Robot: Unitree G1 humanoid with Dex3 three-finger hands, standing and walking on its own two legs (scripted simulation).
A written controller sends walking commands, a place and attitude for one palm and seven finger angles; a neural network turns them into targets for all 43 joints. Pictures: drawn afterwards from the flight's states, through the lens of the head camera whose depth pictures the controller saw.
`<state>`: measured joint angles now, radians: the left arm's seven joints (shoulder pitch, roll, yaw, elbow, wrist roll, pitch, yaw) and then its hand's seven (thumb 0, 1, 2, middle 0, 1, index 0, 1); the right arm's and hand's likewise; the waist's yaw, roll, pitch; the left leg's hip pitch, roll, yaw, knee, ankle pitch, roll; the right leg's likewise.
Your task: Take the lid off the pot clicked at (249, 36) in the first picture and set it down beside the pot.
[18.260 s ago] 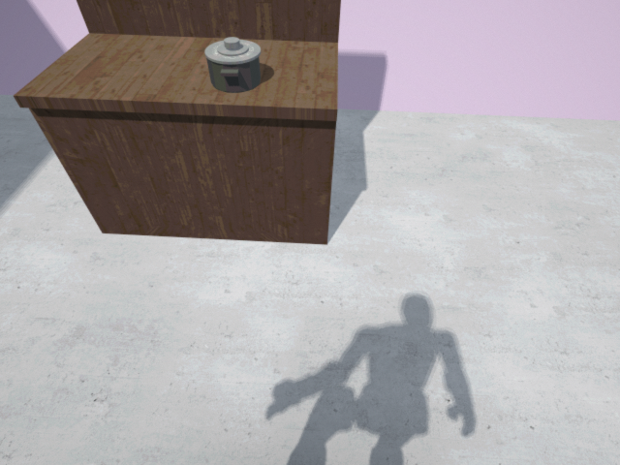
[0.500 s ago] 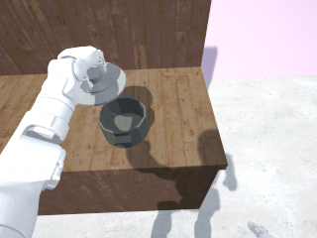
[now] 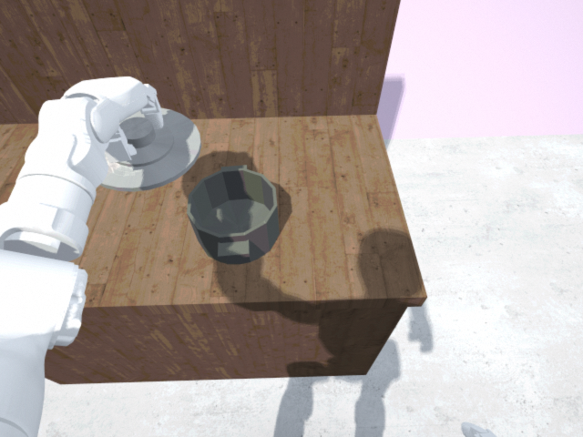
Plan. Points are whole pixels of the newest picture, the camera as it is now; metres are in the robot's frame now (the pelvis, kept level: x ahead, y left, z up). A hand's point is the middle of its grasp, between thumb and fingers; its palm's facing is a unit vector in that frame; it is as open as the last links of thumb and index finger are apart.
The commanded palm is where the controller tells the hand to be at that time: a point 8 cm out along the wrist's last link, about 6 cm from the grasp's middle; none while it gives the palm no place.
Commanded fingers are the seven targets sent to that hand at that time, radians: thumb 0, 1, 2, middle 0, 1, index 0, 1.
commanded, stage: move the lid sideways beside the pot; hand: left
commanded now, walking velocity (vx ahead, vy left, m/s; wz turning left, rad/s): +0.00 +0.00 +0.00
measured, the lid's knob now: (136, 132) +0.51 +0.22 +0.14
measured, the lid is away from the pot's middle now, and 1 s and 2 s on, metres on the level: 0.12 0.22 0.22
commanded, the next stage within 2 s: lower the lid onto the table in 1.08 s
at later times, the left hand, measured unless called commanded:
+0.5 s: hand (89, 143) +0.47 +0.27 +0.16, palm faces -0.35 -0.06 -0.93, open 8.1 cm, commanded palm +0.48 +0.27 +0.23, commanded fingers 0.00 0.66 1.02 -0.97 -1.19 -0.69 -1.03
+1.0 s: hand (48, 147) +0.46 +0.32 +0.16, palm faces -0.38 -0.08 -0.92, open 8.1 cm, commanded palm +0.49 +0.32 +0.23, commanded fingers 0.00 0.66 1.02 -0.97 -1.19 -0.69 -1.03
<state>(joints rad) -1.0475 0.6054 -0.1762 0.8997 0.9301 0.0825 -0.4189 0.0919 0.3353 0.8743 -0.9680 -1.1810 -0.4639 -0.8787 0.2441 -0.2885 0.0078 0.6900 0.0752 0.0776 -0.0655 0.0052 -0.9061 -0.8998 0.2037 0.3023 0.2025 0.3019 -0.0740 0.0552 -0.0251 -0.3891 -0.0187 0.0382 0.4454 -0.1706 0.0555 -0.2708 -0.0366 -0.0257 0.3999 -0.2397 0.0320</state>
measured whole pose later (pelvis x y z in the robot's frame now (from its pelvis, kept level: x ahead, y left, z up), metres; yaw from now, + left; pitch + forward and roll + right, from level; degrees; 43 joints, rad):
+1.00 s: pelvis +0.01 +0.00 +0.00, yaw +0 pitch +9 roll -2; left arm -1.06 0.84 -0.05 1.01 0.96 -0.08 -0.49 0.09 0.34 0.87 -0.97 -1.18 -0.46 -0.88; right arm 0.25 -0.31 0.02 0.70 0.09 0.13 -0.09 0.00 -0.90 -0.90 0.21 0.30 0.20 0.30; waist -0.08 0.04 -0.01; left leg -0.45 0.00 0.03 0.49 -0.19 0.06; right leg -0.31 -0.02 -0.03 0.38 -0.23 0.04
